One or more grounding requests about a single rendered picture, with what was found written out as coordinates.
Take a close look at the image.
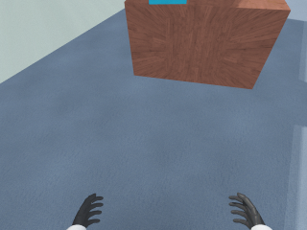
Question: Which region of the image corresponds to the pedestal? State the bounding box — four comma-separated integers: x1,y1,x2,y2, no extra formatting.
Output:
124,0,291,90

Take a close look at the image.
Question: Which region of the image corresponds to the robot right hand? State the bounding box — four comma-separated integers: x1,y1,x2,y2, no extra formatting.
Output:
228,193,266,230

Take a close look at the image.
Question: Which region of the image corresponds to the robot left hand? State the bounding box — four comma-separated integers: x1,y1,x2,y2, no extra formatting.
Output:
72,194,104,228

